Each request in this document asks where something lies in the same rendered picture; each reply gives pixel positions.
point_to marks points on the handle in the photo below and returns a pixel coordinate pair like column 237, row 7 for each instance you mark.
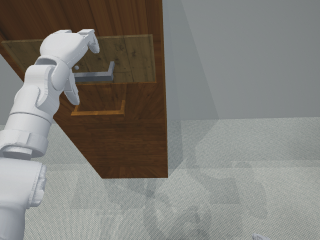
column 95, row 76
column 98, row 114

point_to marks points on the robot left upper arm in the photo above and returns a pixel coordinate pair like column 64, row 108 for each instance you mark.
column 22, row 185

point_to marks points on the drawer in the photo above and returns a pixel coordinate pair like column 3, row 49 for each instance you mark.
column 133, row 56

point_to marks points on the left robot forearm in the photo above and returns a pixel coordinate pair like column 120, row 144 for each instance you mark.
column 27, row 128

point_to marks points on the left robot hand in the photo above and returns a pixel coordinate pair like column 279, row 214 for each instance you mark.
column 70, row 48

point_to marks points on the cabinet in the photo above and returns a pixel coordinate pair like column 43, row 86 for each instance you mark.
column 129, row 147

